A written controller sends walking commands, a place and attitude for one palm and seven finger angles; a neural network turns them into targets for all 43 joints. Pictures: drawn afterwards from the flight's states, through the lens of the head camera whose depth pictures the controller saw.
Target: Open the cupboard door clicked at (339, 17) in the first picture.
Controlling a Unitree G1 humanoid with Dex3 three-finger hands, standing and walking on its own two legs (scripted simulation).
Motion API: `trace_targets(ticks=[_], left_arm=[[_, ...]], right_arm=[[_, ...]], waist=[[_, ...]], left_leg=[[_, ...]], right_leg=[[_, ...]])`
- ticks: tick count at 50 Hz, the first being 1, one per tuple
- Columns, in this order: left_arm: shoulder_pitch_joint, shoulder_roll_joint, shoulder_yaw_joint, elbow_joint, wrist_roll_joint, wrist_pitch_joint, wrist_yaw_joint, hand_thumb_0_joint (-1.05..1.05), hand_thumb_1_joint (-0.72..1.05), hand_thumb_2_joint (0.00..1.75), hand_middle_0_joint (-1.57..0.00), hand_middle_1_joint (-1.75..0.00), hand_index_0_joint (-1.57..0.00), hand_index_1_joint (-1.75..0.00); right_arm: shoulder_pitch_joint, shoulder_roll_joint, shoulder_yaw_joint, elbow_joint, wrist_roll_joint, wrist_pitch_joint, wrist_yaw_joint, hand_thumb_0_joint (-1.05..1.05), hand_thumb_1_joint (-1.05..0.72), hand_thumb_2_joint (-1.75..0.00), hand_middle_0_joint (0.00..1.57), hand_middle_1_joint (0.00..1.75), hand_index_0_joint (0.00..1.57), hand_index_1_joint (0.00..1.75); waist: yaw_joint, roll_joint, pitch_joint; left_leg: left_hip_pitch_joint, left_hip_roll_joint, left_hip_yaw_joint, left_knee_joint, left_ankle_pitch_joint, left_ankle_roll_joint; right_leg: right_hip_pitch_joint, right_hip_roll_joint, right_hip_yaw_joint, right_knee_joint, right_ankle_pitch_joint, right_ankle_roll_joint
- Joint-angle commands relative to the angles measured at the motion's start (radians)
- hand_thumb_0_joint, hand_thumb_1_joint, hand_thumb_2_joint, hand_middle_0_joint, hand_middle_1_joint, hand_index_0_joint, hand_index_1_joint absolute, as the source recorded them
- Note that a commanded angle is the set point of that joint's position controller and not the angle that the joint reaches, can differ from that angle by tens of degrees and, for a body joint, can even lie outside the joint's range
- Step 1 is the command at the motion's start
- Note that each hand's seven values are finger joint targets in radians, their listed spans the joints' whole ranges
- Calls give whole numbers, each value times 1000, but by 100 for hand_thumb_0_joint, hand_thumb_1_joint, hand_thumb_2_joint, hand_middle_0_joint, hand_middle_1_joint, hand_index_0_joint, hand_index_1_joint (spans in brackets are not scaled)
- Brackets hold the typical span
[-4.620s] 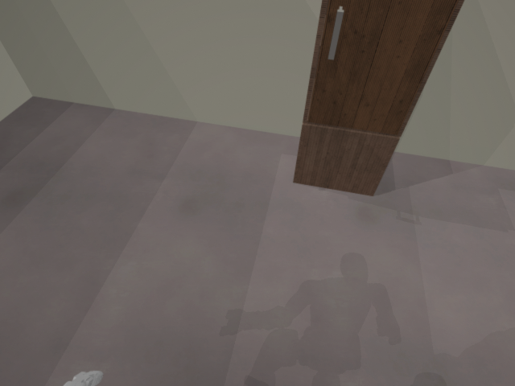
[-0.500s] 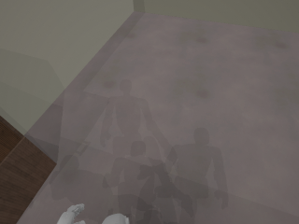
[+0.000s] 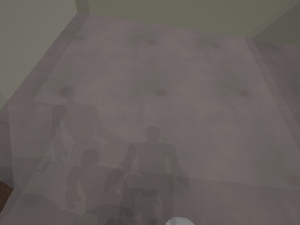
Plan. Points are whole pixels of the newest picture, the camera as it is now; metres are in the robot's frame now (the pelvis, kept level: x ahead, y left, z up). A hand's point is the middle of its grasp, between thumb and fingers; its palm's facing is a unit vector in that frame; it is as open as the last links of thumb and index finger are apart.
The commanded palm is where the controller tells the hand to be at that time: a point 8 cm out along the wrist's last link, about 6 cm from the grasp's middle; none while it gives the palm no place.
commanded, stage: walk to a spot facing it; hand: left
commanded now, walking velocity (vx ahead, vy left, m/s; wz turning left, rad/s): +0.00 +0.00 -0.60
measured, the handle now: out of the picture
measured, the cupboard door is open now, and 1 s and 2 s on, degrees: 0 0 0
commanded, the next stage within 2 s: turn to face it in 0.72 s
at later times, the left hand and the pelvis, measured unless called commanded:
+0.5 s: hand out of the picture +0.13 +0.11 -0.15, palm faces -0.27 -0.93 -0.23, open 7.4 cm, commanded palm none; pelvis +0.01 -0.05 +0.00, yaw -18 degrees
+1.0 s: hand (115, 185) +0.26 +0.12 -0.18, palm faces -0.36 -0.92 -0.16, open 7.4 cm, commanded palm none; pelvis +0.16 -0.04 +0.00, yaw -24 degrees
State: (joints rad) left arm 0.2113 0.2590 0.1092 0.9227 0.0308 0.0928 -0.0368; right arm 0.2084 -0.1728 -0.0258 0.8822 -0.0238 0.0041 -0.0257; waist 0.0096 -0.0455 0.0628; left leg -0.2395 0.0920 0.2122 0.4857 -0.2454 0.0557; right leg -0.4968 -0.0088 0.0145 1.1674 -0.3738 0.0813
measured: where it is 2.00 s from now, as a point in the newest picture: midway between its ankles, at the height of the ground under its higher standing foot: outside the picture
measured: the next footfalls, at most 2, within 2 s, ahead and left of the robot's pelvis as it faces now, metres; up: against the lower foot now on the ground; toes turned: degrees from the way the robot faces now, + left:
right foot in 0.34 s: -0.01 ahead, -0.16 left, +0.00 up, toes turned -20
left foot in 0.78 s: +0.27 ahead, +0.00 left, +0.00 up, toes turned -13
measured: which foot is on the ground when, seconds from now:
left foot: down 0.00-0.32, up 0.34-0.76, down 0.78-1.00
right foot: up 0.00-0.32, down 0.34-0.80, up 0.82-1.00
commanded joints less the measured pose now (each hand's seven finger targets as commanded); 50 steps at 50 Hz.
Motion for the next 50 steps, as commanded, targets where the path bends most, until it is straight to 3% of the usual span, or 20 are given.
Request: trace_targets(ticks=[1, 7, 11, 13, 15, 16, 17, 18, 21, 23, 30, 34, 37, 38, 39, 40, 41, 43, 46, 50], left_arm=[[-62, 36, 3, -90, -7, -26, 3, 0, 90, 90, -20, -30, -20, -30], [-101, 9, -8, -98, -10, -28, 3, 0, 90, 90, -20, -30, -20, -30], [-125, 1, -14, -104, -5, -41, -4, 0, 90, 90, -20, -30, -20, -30], [-91, 2, -12, -92, -5, -51, -4, 0, 90, 90, -20, -30, -20, -30], [45, 40, -3, -40, -6, -67, 7, 0, 90, 90, -20, -30, -20, -30], [128, 152, 15, -14, 3, -84, 20, 0, 90, 90, -20, -30, -20, -30], [202, 229, 24, 7, -14, -84, 34, 0, 90, 90, -20, -30, -20, -30], [201, 220, 27, 8, -22, -90, 48, 0, 90, 90, -20, -30, -20, -30], [42, 111, -8, -26, -12, -113, 48, 0, 90, 90, -20, -30, -20, -30], [48, 92, -18, -20, -15, -133, 42, 0, 90, 90, -20, -30, -20, -30], [136, 92, -25, 45, -10, -157, 44, 0, 90, 90, -20, -30, -20, -30], [165, 85, -27, 84, -4, -153, 51, 0, 90, 90, -20, -30, -20, -30], [127, 85, -22, 89, -13, -145, 50, 0, 90, 90, -20, -30, -20, -30], [122, 60, -23, 83, -18, -143, 45, 0, 90, 90, -20, -30, -20, -30], [176, -6, -27, 68, -27, -133, 37, 0, 90, 90, -20, -30, -20, -30], [168, 3, -30, 50, -21, -132, 37, 0, 90, 90, -20, -30, -20, -30], [107, 14, -28, 56, -15, -123, 37, 0, 90, 90, -20, -30, -20, -30], [70, -22, -31, 76, -4, -123, 25, 0, 90, 90, -20, -30, -20, -30], [158, -74, -52, 127, -7, -102, 33, 0, 90, 90, -20, -30, -20, -30], [110, -75, -54, 108, -9, -87, 52, 0, 90, 90, -20, -30, -20, -30]], right_arm=[[87, -188, -63, -25, 4, -22, -14, 0, -90, -90, 20, 30, 20, 30], [102, -208, -79, 14, -2, -14, -2, 0, -90, -90, 20, 30, 20, 30], [112, -228, -88, 36, -10, -14, 8, 0, -90, -90, 20, 30, 20, 30], [110, -232, -89, 43, -12, -15, 13, 0, -90, -90, 20, 30, 20, 30], [83, -209, -82, 33, -5, -11, 20, 0, -90, -90, 20, 30, 20, 30], [73, -141, -61, -1, 7, -7, 28, 0, -90, -90, 20, 30, 20, 30], [-65, -123, -44, -73, 0, -2, 36, 0, -90, -90, 20, 30, 20, 30], [-110, -154, -48, -87, 1, 2, 35, 0, -90, -90, 20, 30, 20, 30], [-35, -157, -64, -22, -14, -3, 45, 0, -90, -90, 20, 30, 20, 30], [21, -137, -58, 7, -14, -6, 47, 0, -90, -90, 20, 30, 20, 30], [-64, -115, -50, -23, -5, -22, 53, 0, -90, -90, 20, 30, 20, 30], [-120, -93, -38, -32, 1, -41, 52, 0, -90, -90, 20, 30, 20, 30], [37, -122, -43, 31, -1, -57, 33, 0, -90, -90, 20, 30, 20, 30], [183, -181, -55, 75, -7, -65, 18, 0, -90, -90, 20, 30, 20, 30], [288, -311, -85, 94, -19, -69, 8, 0, -90, -90, 20, 30, 20, 30], [315, -319, -77, 99, -11, -58, 7, 0, -90, -90, 20, 30, 20, 30], [240, -266, -67, 92, -1, -55, 1, 0, -90, -90, 20, 30, 20, 30], [132, -154, -32, 79, -6, -61, -2, 0, -90, -90, 20, 30, 20, 30], [81, -96, -12, 102, 6, -75, -3, 0, -90, -90, 20, 30, 20, 30], [112, -101, -26, 129, 8, -62, -2, 0, -90, -90, 20, 30, 20, 30]], waist=[[-48, 175, -77], [-67, 212, -87], [-79, 231, -91], [-56, 215, -97], [23, 114, -131], [69, -188, -138], [130, -288, -54], [120, -252, -20], [11, -93, 62], [-9, -91, 37], [8, -71, 31], [26, -84, 19], [-53, -41, -22], [-109, 43, -106], [-121, 339, -217], [-123, 424, -244], [-118, 320, -163], [-60, 191, -9], [6, 186, -58], [7, 137, -86]], left_leg=[[195, 265, -172, -192, 243, 57], [180, 320, -106, -182, 182, 70], [136, 347, -102, -205, -136, 42], [107, 343, -75, -163, -188, 18], [-58, 288, 10, 44, -237, -46], [-332, 168, 104, 321, -345, -109], [-565, 66, -18, 538, -425, -134], [-591, 75, -123, 616, -335, -119], [-490, 91, -160, 596, -91, -130], [-421, 74, -137, 549, -21, -142], [-436, 53, -138, 399, 37, -138], [-300, 20, -119, 218, -7, -109], [17, -36, -74, 31, 76, -91], [233, 19, -130, -21, 99, -73], [440, 318, -471, -66, 132, 6], [405, 435, -622, -208, -6, 56], [254, 422, -591, -261, -114, 59], [47, 314, -444, -273, 4, 69], [-20, 197, -235, -255, 327, 51], [28, 171, -255, -221, 500, 82]], right_leg=[[-88, -44, -22, -49, -19, 9], [1, -66, -75, -254, -76, -9], [82, -43, -128, -420, -120, -45], [160, -24, -157, -541, -85, -65], [425, -25, -151, -749, 22, -103], [628, -243, 155, -913, -174, -189], [592, -408, 475, -1010, -155, -284], [527, -410, 504, -1034, -190, -307], [373, -277, 255, -1005, -113, -244], [367, -220, 163, -987, 86, -227], [446, -221, 167, -971, 234, -252], [447, -224, 174, -899, 378, -238], [335, -155, 125, -722, 477, -197], [242, -97, 90, -521, 431, -162], [22, 33, -25, -225, -5, -108], [-60, 48, -13, -1, -247, -98], [-82, -3, 29, 94, -186, -100], [-61, -67, 13, 81, -47, -91], [82, -86, -31, -81, 41, -59], [97, -71, -51, -226, 68, -29]])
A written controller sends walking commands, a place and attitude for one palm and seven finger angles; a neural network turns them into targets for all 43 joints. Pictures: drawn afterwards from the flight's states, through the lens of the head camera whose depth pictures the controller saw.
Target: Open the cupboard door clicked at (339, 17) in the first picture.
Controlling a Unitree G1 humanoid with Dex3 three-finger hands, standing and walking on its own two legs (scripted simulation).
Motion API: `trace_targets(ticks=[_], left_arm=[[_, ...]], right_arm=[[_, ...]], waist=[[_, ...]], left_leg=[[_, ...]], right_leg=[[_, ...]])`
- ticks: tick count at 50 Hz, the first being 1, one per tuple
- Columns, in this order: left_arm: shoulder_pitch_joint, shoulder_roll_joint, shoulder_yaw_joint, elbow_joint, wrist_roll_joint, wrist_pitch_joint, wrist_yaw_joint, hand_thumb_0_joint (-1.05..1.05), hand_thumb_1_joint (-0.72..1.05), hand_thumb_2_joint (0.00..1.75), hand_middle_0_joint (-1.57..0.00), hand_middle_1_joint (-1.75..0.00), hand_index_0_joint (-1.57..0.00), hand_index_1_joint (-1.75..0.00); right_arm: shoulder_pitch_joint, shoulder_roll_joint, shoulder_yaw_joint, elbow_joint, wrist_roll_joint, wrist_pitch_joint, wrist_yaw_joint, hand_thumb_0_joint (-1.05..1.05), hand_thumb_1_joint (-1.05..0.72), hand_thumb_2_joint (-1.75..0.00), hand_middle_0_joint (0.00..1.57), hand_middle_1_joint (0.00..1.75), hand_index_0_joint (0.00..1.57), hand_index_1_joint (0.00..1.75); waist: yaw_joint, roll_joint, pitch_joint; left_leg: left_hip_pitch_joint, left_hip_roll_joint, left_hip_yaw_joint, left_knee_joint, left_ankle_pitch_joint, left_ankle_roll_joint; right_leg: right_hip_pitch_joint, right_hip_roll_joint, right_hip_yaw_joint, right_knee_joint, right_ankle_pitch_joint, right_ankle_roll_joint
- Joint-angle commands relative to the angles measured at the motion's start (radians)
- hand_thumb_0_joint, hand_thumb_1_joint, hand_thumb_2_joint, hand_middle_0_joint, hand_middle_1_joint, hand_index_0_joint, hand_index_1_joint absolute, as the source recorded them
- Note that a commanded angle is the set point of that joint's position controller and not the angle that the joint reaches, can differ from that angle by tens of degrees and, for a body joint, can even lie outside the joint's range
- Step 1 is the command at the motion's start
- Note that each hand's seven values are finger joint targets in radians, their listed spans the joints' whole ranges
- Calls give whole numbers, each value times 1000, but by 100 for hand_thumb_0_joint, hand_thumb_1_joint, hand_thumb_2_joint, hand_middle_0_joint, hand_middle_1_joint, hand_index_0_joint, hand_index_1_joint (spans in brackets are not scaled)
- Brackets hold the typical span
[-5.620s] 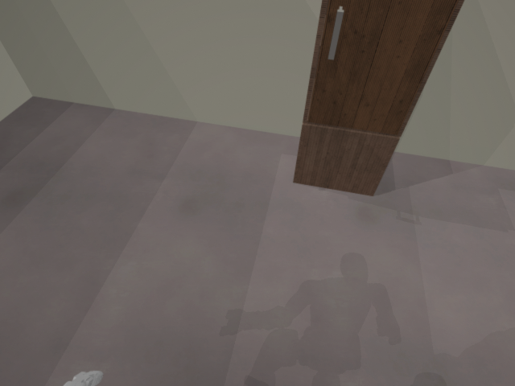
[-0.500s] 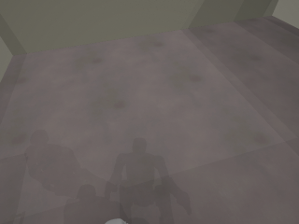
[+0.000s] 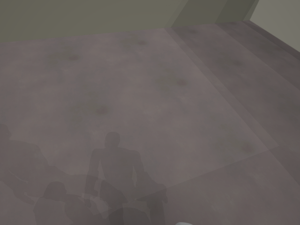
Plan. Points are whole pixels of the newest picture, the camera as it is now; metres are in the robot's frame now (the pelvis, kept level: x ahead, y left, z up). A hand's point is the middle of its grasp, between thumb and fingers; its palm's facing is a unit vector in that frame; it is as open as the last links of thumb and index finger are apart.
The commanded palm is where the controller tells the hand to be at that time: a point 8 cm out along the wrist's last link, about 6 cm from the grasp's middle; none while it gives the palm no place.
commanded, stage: turn to face it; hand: left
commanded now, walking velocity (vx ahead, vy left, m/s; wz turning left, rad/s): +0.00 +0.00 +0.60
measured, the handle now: out of the picture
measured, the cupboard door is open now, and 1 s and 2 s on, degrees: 0 0 0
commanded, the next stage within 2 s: none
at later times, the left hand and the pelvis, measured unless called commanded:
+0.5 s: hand out of the picture +0.08 +0.16 -0.15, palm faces +0.30 -0.92 -0.25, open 7.4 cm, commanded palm none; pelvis +0.03 -0.04 +0.00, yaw +18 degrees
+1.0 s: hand out of the picture -0.07 +0.22 -0.17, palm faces +0.60 -0.76 -0.26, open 7.4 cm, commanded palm none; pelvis +0.00 +0.00 +0.00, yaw +36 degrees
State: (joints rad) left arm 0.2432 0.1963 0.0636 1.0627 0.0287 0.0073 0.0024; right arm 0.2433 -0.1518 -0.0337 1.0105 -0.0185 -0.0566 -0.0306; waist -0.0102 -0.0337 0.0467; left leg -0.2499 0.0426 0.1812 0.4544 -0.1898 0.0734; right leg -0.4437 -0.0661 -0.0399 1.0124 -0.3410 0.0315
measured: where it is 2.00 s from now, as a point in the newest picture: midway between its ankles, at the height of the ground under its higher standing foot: outside the picture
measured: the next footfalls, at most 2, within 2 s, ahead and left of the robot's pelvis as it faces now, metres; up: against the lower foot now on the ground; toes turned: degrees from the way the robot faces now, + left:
right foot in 0.30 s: +0.10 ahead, -0.13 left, +0.00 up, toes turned +6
left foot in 0.74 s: +0.01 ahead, +0.12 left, +0.00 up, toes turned +35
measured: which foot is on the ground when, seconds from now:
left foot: down 0.00-0.30, up 0.32-0.72, down 0.74-1.00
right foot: up 0.00-0.28, down 0.30-0.74, up 0.76-1.00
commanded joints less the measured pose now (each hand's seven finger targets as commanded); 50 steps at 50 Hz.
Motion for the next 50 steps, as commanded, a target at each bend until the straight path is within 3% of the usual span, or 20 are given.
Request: trace_targets(ticks=[1, 6, 9, 13, 14, 15, 16, 18, 20, 31, 33, 35, 36, 37, 38, 39, 41, 43, 45, 50], left_arm=[[50, -3, -6, -44, -7, 4, 16, 0, 90, 90, -20, -30, -20, -30], [-79, 19, 4, -116, -11, 14, 22, 0, 90, 90, -20, -30, -20, -30], [-118, 22, 6, -150, -16, 7, 26, 0, 90, 90, -20, -30, -20, -30], [-27, 45, 16, -150, -25, -8, 35, 0, 90, 90, -20, -30, -20, -30], [-8, 101, 25, -153, -16, -18, 42, 0, 90, 90, -20, -30, -20, -30], [23, 177, 39, -153, -4, -23, 49, 0, 90, 90, -20, -30, -20, -30], [21, 190, 43, -171, -12, -24, 46, 0, 90, 90, -20, -30, -20, -30], [-81, 132, 26, -197, -12, -21, 44, 0, 90, 90, -20, -30, -20, -30], [-110, 95, 15, -210, -11, -24, 44, 0, 90, 90, -20, -30, -20, -30], [15, 207, 35, -180, 5, -9, 30, 0, 90, 90, -20, -30, -20, -30], [14, 227, 43, -182, 5, -4, 27, 0, 90, 90, -20, -30, -20, -30], [10, 233, 47, -182, -3, 3, 21, 0, 90, 90, -20, -30, -20, -30], [18, 218, 45, -193, -10, 8, 16, 0, 90, 90, -20, -30, -20, -30], [4, 156, 33, -237, -17, 9, 5, 0, 90, 90, -20, -30, -20, -30], [-67, 149, 18, -276, -6, 16, 10, 0, 90, 90, -20, -30, -20, -30], [-85, 145, 20, -270, -7, 27, 21, 0, 90, 90, -20, -30, -20, -30], [-92, 158, 29, -244, -10, 22, 12, 0, 90, 90, -20, -30, -20, -30], [-39, 158, 32, -218, -9, 24, 5, 0, 90, 90, -20, -30, -20, -30], [-23, 158, 31, -215, -8, 27, 4, 0, 90, 90, -20, -30, -20, -30], [-82, 147, 28, -251, -13, 27, 14, 0, 90, 90, -20, -30, -20, -30]], right_arm=[[81, -134, -24, 3, 3, 6, 5, 0, -90, -90, 20, 30, 20, 30], [105, -167, -46, 0, -8, 41, 12, 0, -90, -90, 20, 30, 20, 30], [115, -178, -58, -7, -10, 55, 13, 0, -90, -90, 20, 30, 20, 30], [78, -179, -71, -41, 1, 63, 19, 0, -90, -90, 20, 30, 20, 30], [85, -143, -68, -55, 10, 63, 27, 0, -90, -90, 20, 30, 20, 30], [85, -78, -55, -86, 12, 62, 34, 0, -90, -90, 20, 30, 20, 30], [69, -124, -71, -93, -1, 80, 30, 0, -90, -90, 20, 30, 20, 30], [52, -117, -78, -69, -6, 105, 40, 0, -90, -90, 20, 30, 20, 30], [70, -102, -72, -65, -8, 111, 48, 0, -90, -90, 20, 30, 20, 30], [-148, -137, -48, -165, 3, 109, 63, 0, -90, -90, 20, 30, 20, 30], [-142, -149, -45, -177, 4, 100, 62, 0, -90, -90, 20, 30, 20, 30], [-84, -183, -51, -177, 1, 89, 61, 0, -90, -90, 20, 30, 20, 30], [-27, -244, -67, -165, -2, 81, 61, 0, -90, -90, 20, 30, 20, 30], [33, -373, -99, -167, -7, 72, 55, 0, -90, -90, 20, 30, 20, 30], [105, -420, -104, -139, 1, 77, 50, 0, -90, -90, 20, 30, 20, 30], [93, -399, -100, -136, 3, 73, 36, 0, -90, -90, 20, 30, 20, 30], [-38, -328, -79, -172, -2, 71, 26, 0, -90, -90, 20, 30, 20, 30], [-99, -298, -66, -196, -1, 65, 27, 0, -90, -90, 20, 30, 20, 30], [-103, -293, -67, -202, 1, 64, 29, 0, -90, -90, 20, 30, 20, 30], [-56, -295, -78, -192, -4, 74, 33, 0, -90, -90, 20, 30, 20, 30]], waist=[[20, 136, -64], [-10, 177, -39], [-21, 166, -46], [27, 126, -110], [30, 5, -116], [38, -235, -122], [45, -248, -126], [-6, -105, -24], [-27, -87, -9], [48, -185, -47], [46, -190, -76], [8, -125, -122], [-26, 2, -164], [-65, 324, -181], [-96, 297, -183], [-85, 311, -208], [-40, 233, -102], [-2, 189, -89], [3, 169, -100], [-23, 159, -77]], left_leg=[[40, 223, -239, -188, 415, 70], [55, 228, -346, -173, 277, 101], [47, 220, -415, -129, 342, 106], [-48, 143, -405, -17, 287, 35], [-188, 77, -344, 82, 134, -24], [-357, -68, -166, 273, -262, -101], [-337, -44, -177, 482, -401, -112], [-341, -4, -194, 711, -286, -123], [-347, 16, -172, 752, -202, -136], [-216, 12, -64, 378, -233, -145], [-157, 7, -47, 284, -223, -131], [-11, -1, -36, 71, -76, -117], [169, 51, -109, -38, 78, -89], [337, 330, -489, -72, 445, 47], [288, 432, -537, -79, 575, 142], [266, 391, -539, -68, 521, 141], [140, 274, -433, -86, 377, 97], [96, 204, -368, -99, 359, 65], [83, 180, -362, -118, 291, 66], [74, 192, -481, -142, 154, 100]], right_leg=[[35, -12, 0, -79, 30, 26], [-5, -2, 0, -158, -43, 35], [52, 26, -3, -269, -80, 28], [299, 19, -7, -611, 152, 16], [443, -107, 108, -693, 218, -19], [527, -350, 283, -716, 375, -114], [404, -434, 292, -738, 383, -188], [265, -328, 169, -744, 289, -172], [257, -272, 46, -719, 354, -140], [340, -312, -83, -626, 489, -149], [348, -325, -98, -582, 498, -139], [314, -303, -156, -454, 451, -81], [189, -271, -178, -292, 351, -30], [-124, -124, -199, -52, -174, 61], [-174, -85, -91, 98, -353, 61], [-190, -85, 1, 158, -308, 57], [-183, -76, 29, 195, -152, 60], [-128, -62, 21, 173, -66, 66], [-91, -49, 24, 125, -38, 71], [-73, -26, 40, -13, -77, 70]])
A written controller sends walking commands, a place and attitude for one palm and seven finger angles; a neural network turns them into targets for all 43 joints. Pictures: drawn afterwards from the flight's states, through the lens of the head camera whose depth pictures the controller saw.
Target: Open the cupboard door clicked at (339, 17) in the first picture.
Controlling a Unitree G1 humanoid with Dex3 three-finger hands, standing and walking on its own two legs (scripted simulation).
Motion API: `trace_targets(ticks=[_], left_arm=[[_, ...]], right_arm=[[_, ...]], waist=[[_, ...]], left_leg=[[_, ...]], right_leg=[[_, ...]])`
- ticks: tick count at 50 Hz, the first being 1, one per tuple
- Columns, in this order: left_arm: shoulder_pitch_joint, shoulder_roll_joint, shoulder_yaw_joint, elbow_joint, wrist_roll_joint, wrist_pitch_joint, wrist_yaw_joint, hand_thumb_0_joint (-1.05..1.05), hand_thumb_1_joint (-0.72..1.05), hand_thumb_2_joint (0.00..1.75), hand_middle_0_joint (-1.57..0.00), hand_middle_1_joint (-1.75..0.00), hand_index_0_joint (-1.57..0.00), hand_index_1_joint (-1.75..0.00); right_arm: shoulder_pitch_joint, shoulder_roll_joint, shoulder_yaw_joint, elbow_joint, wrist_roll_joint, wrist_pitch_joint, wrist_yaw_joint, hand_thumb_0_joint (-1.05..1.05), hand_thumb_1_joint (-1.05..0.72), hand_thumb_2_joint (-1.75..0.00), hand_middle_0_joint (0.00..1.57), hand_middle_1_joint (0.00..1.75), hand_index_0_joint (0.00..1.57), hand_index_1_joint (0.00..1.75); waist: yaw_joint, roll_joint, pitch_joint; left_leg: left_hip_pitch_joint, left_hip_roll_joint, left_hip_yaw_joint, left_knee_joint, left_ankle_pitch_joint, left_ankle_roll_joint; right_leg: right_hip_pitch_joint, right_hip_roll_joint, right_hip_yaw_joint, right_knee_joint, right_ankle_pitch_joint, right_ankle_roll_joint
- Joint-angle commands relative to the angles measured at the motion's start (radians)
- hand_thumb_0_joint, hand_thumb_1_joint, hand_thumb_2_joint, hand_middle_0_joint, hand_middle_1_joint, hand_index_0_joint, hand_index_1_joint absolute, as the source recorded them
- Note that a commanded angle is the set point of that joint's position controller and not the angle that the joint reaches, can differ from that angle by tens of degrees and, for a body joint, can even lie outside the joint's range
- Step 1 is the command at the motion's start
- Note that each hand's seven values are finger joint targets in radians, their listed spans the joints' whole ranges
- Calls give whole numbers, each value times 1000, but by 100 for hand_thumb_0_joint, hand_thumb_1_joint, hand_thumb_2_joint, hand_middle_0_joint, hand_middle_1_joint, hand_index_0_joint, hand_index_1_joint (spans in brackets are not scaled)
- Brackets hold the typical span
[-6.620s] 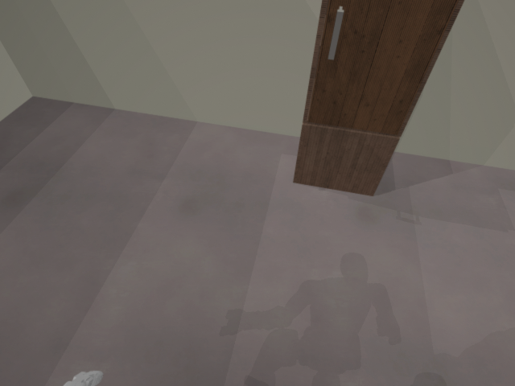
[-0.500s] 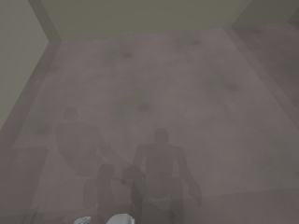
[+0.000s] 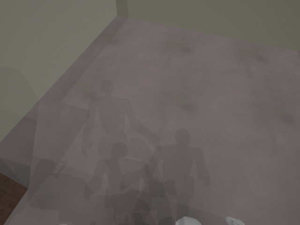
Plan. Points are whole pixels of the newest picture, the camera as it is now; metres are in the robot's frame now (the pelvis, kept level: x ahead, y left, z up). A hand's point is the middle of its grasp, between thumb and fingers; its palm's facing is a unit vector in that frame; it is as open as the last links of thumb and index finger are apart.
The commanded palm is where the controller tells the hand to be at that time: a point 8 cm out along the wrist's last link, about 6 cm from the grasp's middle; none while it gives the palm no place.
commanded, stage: turn to face it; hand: left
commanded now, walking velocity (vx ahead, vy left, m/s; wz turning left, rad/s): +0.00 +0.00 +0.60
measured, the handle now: out of the picture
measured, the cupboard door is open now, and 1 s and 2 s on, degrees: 0 0 0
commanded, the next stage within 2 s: none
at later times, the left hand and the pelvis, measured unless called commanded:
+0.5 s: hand out of the picture +0.00 +0.17 -0.15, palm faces +0.31 -0.92 -0.26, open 7.4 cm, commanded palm none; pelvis -0.02 -0.04 +0.00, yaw +20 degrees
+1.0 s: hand out of the picture -0.07 +0.23 -0.15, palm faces +0.58 -0.77 -0.27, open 7.4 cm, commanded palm none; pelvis -0.04 -0.01 +0.00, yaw +36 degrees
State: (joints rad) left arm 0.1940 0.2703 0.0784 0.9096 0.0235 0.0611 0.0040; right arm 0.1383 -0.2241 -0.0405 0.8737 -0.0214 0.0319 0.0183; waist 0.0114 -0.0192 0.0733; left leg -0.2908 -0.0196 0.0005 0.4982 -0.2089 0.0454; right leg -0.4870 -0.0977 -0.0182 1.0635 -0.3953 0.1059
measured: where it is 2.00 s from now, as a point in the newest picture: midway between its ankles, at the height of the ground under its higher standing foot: outside the picture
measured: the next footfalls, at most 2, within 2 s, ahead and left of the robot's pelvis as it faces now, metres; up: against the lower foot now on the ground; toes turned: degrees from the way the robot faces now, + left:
right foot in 0.20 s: +0.04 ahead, -0.15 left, +0.00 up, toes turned +7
left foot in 0.62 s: -0.05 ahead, +0.11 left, +0.00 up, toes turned +30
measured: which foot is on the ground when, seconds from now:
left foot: down 0.00-0.20, up 0.22-0.60, down 0.62-1.00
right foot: up 0.00-0.18, down 0.20-0.62, up 0.64-1.00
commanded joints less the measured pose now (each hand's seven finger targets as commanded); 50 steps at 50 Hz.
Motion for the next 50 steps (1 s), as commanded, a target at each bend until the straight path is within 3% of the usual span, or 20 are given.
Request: trace_targets(ticks=[1, 5, 8, 9, 10, 11, 12, 14, 16, 25, 28, 29, 30, 31, 32, 33, 35, 38, 45, 50], left_arm=[[-37, 66, 12, -107, -9, -27, 13, 0, 90, 90, -20, -30, -20, -30], [-29, 45, 6, -127, -15, -38, 17, 0, 90, 90, -20, -30, -20, -30], [62, 54, 12, -111, -20, -50, 24, 0, 90, 90, -20, -30, -20, -30], [92, 97, 20, -107, -14, -60, 29, 0, 90, 90, -20, -30, -20, -30], [108, 188, 39, -111, 3, -70, 37, 0, 90, 90, -20, -30, -20, -30], [67, 216, 29, -132, 0, -61, 36, 0, 90, 90, -20, -30, -20, -30], [22, 171, 31, -138, -5, -68, 39, 0, 90, 90, -20, -30, -20, -30], [-74, 107, 8, -152, -7, -65, 35, 0, 90, 90, -20, -30, -20, -30], [-64, 86, -1, -148, -4, -73, 34, 0, 90, 90, -20, -30, -20, -30], [80, 170, 23, -73, 9, -60, 29, 0, 90, 90, -20, -30, -20, -30], [63, 182, 30, -64, 3, -51, 26, 0, 90, 90, -20, -30, -20, -30], [51, 169, 31, -62, -3, -47, 23, 0, 90, 90, -20, -30, -20, -30], [59, 137, 30, -80, -11, -40, 19, 0, 90, 90, -20, -30, -20, -30], [33, 61, 9, -128, -15, -38, 10, 0, 90, 90, -20, -30, -20, -30], [-43, 79, 1, -148, -3, -27, 18, 0, 90, 90, -20, -30, -20, -30], [-76, 59, 7, -139, -6, -26, 21, 0, 90, 90, -20, -30, -20, -30], [-69, 75, 13, -110, -8, -31, 10, 0, 90, 90, -20, -30, -20, -30], [-16, 78, 12, -84, -8, -29, 6, 0, 90, 90, -20, -30, -20, -30], [-67, 67, 7, -121, -12, -30, 15, 0, 90, 90, -20, -30, -20, -30], [0, 60, 2, -125, -20, -43, 20, 0, 90, 90, -20, -30, -20, -30]], right_arm=[[46, -225, -75, -54, -2, -12, -15, 0, -90, -90, 20, 30, 20, 30], [48, -222, -84, -55, -7, -4, -13, 0, -90, -90, 20, 30, 20, 30], [18, -206, -89, -68, 1, 1, -10, 0, -90, -90, 20, 30, 20, 30], [20, -170, -85, -73, 8, 2, -6, 0, -90, -90, 20, 30, 20, 30], [48, -93, -72, -92, 16, 1, -1, 0, -90, -90, 20, 30, 20, 30], [26, -117, -77, -105, 0, 1, -2, 0, -90, -90, 20, 30, 20, 30], [23, -138, -83, -84, -6, 13, 0, 0, -90, -90, 20, 30, 20, 30], [67, -123, -84, -37, -4, 27, 12, 0, -90, -90, 20, 30, 20, 30], [85, -109, -75, -14, -4, 32, 19, 0, -90, -90, 20, 30, 20, 30], [-42, -83, -43, -42, 10, 17, 18, 0, -90, -90, 20, 30, 20, 30], [21, -102, -44, -32, 11, 5, 12, 0, -90, -90, 20, 30, 20, 30], [61, -126, -50, -25, 9, -1, 12, 0, -90, -90, 20, 30, 20, 30], [125, -204, -68, -13, 4, -13, 10, 0, -90, -90, 20, 30, 20, 30], [178, -318, -97, -11, 1, -17, 4, 0, -90, -90, 20, 30, 20, 30], [238, -324, -96, 20, 4, -11, -3, 0, -90, -90, 20, 30, 20, 30], [207, -296, -93, 19, 1, -14, -17, 0, -90, -90, 20, 30, 20, 30], [89, -231, -69, -19, -2, -18, -26, 0, -90, -90, 20, 30, 20, 30], [47, -213, -59, -39, 1, -24, -25, 0, -90, -90, 20, 30, 20, 30], [76, -226, -73, -37, -4, -11, -20, 0, -90, -90, 20, 30, 20, 30], [34, -221, -82, -54, -5, 0, -15, 0, -90, -90, 20, 30, 20, 30]], waist=[[-45, 153, -105], [-42, 182, -132], [4, 167, -165], [22, 75, -171], [29, -225, -170], [24, -243, -127], [8, -265, -105], [-51, -137, -40], [-46, -151, -34], [41, -208, -90], [7, -216, -132], [-19, -163, -146], [-58, 34, -194], [-87, 361, -183], [-120, 278, -201], [-108, 295, -179], [-60, 213, -108], [-32, 161, -121], [-54, 159, -119], [-21, 176, -130]], left_leg=[[115, 253, -315, -181, 157, 132], [78, 222, -377, -139, 220, 126], [-18, 165, -377, -61, 210, 77], [-137, 111, -343, 20, 114, 26], [-352, -37, -139, 255, -193, -68], [-350, -43, -75, 470, -364, -86], [-321, -4, -106, 588, -332, -81], [-312, 26, -72, 721, -204, -96], [-304, 38, -29, 738, -141, -117], [-164, 43, 95, 298, -254, -119], [-37, 31, 127, 103, -145, -100], [64, 40, 108, -31, -33, -88], [248, 152, -34, -120, 161, -42], [360, 423, -385, -131, 583, 96], [300, 455, -381, -126, 532, 168], [268, 398, -361, -124, 466, 160], [167, 303, -264, -139, 385, 118], [169, 245, -210, -142, 409, 101], [171, 246, -340, -149, 297, 137], [54, 195, -394, -91, 317, 112]], right_leg=[[-19, 13, 18, -105, -35, -6], [103, 63, 7, -291, -50, -25], [302, 80, -8, -559, 97, -41], [446, 15, 55, -710, 142, -63], [566, -271, 340, -830, 106, -160], [405, -407, 379, -828, 183, -243], [320, -356, 343, -826, 194, -245], [264, -248, 161, -786, 245, -210], [290, -202, 44, -758, 342, -194], [432, -267, -45, -655, 585, -227], [418, -264, -102, -555, 610, -181], [361, -247, -137, -471, 545, -141], [192, -194, -173, -287, 351, -83], [-112, -56, -170, -69, -255, -4], [-110, -46, -57, 54, -291, -19], [-146, -44, -12, 105, -227, -24], [-120, -43, 12, 125, -79, -19], [-65, -19, 7, 64, -14, -10], [-18, 24, 21, -130, -49, -9], [192, 82, -1, -405, 5, -31]])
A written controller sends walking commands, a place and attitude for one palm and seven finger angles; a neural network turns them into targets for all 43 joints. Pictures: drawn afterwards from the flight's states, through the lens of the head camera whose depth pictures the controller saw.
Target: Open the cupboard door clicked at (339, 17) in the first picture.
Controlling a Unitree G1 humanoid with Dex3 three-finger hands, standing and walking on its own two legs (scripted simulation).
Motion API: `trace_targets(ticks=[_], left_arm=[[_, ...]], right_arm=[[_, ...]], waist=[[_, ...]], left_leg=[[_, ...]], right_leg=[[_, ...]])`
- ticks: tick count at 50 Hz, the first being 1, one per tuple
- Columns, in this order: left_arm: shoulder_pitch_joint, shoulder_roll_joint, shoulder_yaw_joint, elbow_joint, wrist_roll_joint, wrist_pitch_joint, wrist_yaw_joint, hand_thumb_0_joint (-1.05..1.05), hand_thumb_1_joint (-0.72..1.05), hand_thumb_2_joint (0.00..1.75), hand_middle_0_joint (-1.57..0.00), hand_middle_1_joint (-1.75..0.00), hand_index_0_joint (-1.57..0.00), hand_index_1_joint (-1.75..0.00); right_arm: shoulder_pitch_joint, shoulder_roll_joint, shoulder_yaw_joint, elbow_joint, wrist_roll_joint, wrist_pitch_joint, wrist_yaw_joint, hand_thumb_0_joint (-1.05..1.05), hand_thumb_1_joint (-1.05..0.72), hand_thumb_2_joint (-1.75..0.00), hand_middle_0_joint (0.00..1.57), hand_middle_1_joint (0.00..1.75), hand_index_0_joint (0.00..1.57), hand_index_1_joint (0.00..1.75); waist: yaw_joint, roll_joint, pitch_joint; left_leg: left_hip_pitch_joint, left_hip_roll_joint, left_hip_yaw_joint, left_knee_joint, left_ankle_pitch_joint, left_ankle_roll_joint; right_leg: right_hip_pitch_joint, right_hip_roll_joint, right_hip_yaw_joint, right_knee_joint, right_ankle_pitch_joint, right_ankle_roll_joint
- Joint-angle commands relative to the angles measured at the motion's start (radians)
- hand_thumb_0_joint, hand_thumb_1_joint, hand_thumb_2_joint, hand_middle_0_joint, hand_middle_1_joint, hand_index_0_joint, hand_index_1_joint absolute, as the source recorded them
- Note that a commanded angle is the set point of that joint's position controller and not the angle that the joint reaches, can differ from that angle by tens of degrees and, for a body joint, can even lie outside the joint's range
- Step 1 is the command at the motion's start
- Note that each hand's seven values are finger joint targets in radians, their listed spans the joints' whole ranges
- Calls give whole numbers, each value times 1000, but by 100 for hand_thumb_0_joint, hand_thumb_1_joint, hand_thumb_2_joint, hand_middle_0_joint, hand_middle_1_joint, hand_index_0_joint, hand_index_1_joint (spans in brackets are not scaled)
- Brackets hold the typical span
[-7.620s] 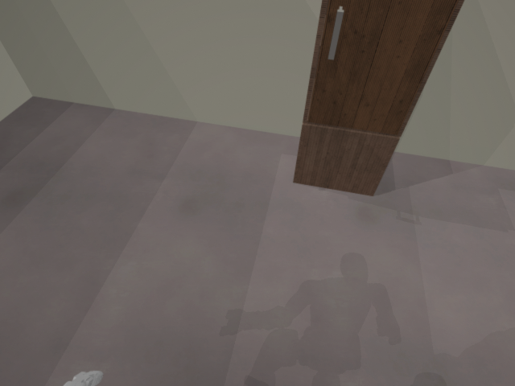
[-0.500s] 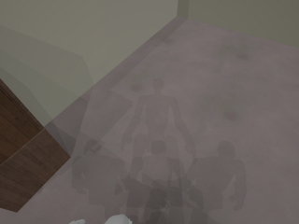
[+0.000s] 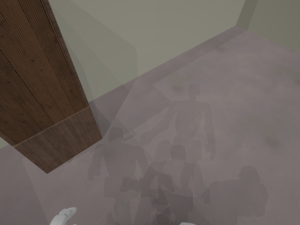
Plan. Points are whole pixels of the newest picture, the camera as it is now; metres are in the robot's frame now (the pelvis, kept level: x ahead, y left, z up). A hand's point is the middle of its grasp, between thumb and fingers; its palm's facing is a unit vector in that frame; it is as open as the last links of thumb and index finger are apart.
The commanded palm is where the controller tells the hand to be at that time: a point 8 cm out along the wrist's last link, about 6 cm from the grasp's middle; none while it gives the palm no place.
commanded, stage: turn to face it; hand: left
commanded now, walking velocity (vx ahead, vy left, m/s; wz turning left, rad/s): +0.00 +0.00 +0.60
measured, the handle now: out of the picture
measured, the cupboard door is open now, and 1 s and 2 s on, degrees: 0 0 0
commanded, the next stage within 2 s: take the last steps up to it in 1.04 s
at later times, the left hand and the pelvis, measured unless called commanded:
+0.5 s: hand out of the picture -0.04 +0.23 -0.19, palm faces +0.36 -0.90 -0.24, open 7.4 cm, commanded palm none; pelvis -0.02 +0.01 -0.02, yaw +20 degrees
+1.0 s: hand out of the picture -0.02 +0.22 -0.15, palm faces +0.52 -0.80 -0.29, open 7.4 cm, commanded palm none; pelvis -0.01 -0.01 -0.01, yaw +33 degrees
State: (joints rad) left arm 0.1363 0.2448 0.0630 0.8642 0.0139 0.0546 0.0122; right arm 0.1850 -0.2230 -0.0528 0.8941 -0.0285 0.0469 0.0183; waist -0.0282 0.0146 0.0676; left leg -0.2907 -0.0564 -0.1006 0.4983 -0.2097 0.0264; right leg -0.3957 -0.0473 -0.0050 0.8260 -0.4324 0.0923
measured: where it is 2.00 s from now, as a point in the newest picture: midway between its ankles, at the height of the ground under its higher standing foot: outside the picture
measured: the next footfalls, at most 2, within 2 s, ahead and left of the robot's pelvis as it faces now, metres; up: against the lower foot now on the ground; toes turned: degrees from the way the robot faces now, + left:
right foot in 0.08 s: +0.05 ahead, -0.14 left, +0.00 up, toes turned +2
left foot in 0.48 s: -0.02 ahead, +0.13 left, +0.00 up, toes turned +24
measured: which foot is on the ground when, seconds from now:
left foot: down 0.00-0.08, up 0.10-0.46, down 0.48-0.96, up 0.98-1.00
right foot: up 0.00-0.06, down 0.08-0.48, up 0.50-0.94, down 0.96-1.00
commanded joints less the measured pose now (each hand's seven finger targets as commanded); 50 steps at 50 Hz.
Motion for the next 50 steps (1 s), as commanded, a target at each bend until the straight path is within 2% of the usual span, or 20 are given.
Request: trace_targets(ticks=[1, 2, 4, 5, 9, 16, 21, 22, 23, 24, 26, 29, 31, 39, 45, 46, 47, 48, 49, 50], left_arm=[[91, 92, 19, -73, -10, -43, 14, 0, 90, 90, -20, -30, -20, -30], [127, 112, 26, -67, -8, -50, 17, 0, 90, 90, -20, -30, -20, -30], [128, 257, 49, -86, 16, -60, 28, 0, 90, 90, -20, -30, -20, -30], [100, 225, 48, -96, 6, -58, 31, 0, 90, 90, -20, -30, -20, -30], [-34, 124, 17, -108, 8, -62, 26, 0, 90, 90, -20, -30, -20, -30], [119, 183, 31, -41, 16, -57, 23, 0, 90, 90, -20, -30, -20, -30], [122, 204, 46, -19, 10, -44, 17, 0, 90, 90, -20, -30, -20, -30], [118, 194, 46, -23, 1, -38, 14, 0, 90, 90, -20, -30, -20, -30], [127, 139, 40, -52, -6, -31, 6, 0, 90, 90, -20, -30, -20, -30], [57, 85, 11, -100, -1, -29, 4, 0, 90, 90, -20, -30, -20, -30], [-39, 93, 20, -89, -2, -19, 15, 0, 90, 90, -20, -30, -20, -30], [30, 100, 25, -39, 0, -25, 0, 0, 90, 90, -20, -30, -20, -30], [50, 100, 22, -29, 0, -24, -1, 0, 90, 90, -20, -30, -20, -30], [-12, 87, 13, -58, -2, -25, 9, 0, 90, 90, -20, -30, -20, -30], [81, 69, 6, -40, -11, -43, 17, 0, 90, 90, -20, -30, -20, -30], [122, 83, 8, -29, -10, -52, 20, 0, 90, 90, -20, -30, -20, -30], [147, 132, 16, -23, 0, -64, 26, 0, 90, 90, -20, -30, -20, -30], [151, 211, 31, -24, 14, -71, 30, 0, 90, 90, -20, -30, -20, -30], [149, 222, 35, -37, 8, -64, 29, 0, 90, 90, -20, -30, -20, -30], [98, 195, 36, -44, 7, -62, 31, 0, 90, 90, -20, -30, -20, -30]], right_arm=[[-26, -217, -70, -78, 6, -13, -14, 0, -90, -90, 20, 30, 20, 30], [-30, -198, -69, -85, 12, -13, -12, 0, -90, -90, 20, 30, 20, 30], [-4, -103, -54, -118, 19, -12, -2, 0, -90, -90, 20, 30, 20, 30], [-16, -153, -67, -108, 4, -3, -4, 0, -90, -90, 20, 30, 20, 30], [41, -121, -63, -42, 6, 16, 18, 0, -90, -90, 20, 30, 20, 30], [-85, -87, -37, -60, 14, 10, 20, 0, -90, -90, 20, 30, 20, 30], [-10, -101, -30, -46, 17, -13, 11, 0, -90, -90, 20, 30, 20, 30], [42, -140, -39, -36, 14, -21, 11, 0, -90, -90, 20, 30, 20, 30], [94, -249, -65, -36, 7, -32, 7, 0, -90, -90, 20, 30, 20, 30], [166, -332, -81, -21, 14, -27, 2, 0, -90, -90, 20, 30, 20, 30], [157, -286, -73, 0, 7, -30, -24, 0, -90, -90, 20, 30, 20, 30], [10, -210, -45, -44, 6, -39, -27, 0, -90, -90, 20, 30, 20, 30], [14, -206, -44, -44, 9, -42, -27, 0, -90, -90, 20, 30, 20, 30], [56, -202, -52, -34, 4, -30, -25, 0, -90, -90, 20, 30, 20, 30], [18, -185, -52, -41, 4, -21, -23, 0, -90, -90, 20, 30, 20, 30], [9, -173, -51, -42, 11, -22, -21, 0, -90, -90, 20, 30, 20, 30], [26, -126, -45, -43, 21, -24, -16, 0, -90, -90, 20, 30, 20, 30], [32, -66, -31, -66, 25, -26, -12, 0, -90, -90, 20, 30, 20, 30], [12, -111, -47, -70, 14, -10, -17, 0, -90, -90, 20, 30, 20, 30], [3, -110, -50, -51, 9, 4, -15, 0, -90, -90, 20, 30, 20, 30]], waist=[[38, 126, -130], [57, 79, -138], [64, -298, -120], [58, -250, -112], [-17, -180, -44], [68, -210, -62], [37, -211, -130], [4, -131, -159], [-24, 140, -195], [-59, 297, -183], [-68, 224, -142], [10, 133, -104], [10, 127, -131], [-15, 128, -113], [31, 121, -127], [53, 90, -141], [59, -33, -153], [57, -294, -127], [72, -239, -113], [50, -226, -80]], left_leg=[[4, 209, -286, -60, 283, 108], [-74, 167, -264, -7, 202, 68], [-344, -46, 22, 416, -350, -70], [-310, 20, -19, 568, -351, -57], [-273, 72, 58, 735, -162, -86], [-200, 83, 162, 395, -240, -102], [-6, 62, 223, 59, -105, -74], [137, 86, 189, -76, 42, -57], [315, 299, -110, -124, 327, 42], [341, 479, -286, -129, 653, 154], [239, 419, -267, -126, 503, 179], [168, 300, -130, -135, 450, 126], [193, 275, -103, -136, 459, 122], [209, 282, -223, -144, 394, 158], [70, 233, -252, -64, 423, 124], [14, 202, -230, -22, 340, 88], [-107, 130, -166, 85, 151, 27], [-273, -22, 19, 283, -252, -50], [-234, 3, 2, 476, -379, -54], [-231, 19, -16, 596, -347, -49]], right_leg=[[181, 34, -24, -266, 120, -21], [290, 5, -6, -407, 197, -29], [369, -444, 410, -601, 201, -207], [264, -437, 358, -594, 187, -248], [176, -266, 49, -529, 294, -193], [302, -310, -40, -460, 530, -218], [313, -307, -139, -287, 630, -153], [217, -290, -166, -170, 544, -106], [-27, -174, -209, 42, 202, -26], [-196, -97, -152, 215, -264, 8], [-227, -92, -17, 353, -174, -8], [-169, -85, -13, 345, 1, -1], [-145, -69, -12, 302, 27, 6], [-117, -27, -2, 122, -7, 6], [157, 28, -26, -255, 110, -23], [261, 13, -26, -392, 221, -26], [390, -103, 87, -499, 270, -56], [423, -356, 342, -542, 373, -173], [269, -450, 360, -558, 384, -261], [196, -389, 332, -569, 312, -272]])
